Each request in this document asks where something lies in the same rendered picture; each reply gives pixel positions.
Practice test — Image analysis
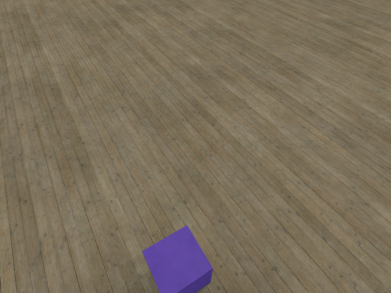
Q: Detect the carton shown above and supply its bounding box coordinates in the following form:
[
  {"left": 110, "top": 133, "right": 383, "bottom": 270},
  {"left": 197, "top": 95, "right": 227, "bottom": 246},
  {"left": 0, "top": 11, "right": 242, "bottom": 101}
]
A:
[{"left": 142, "top": 225, "right": 213, "bottom": 293}]

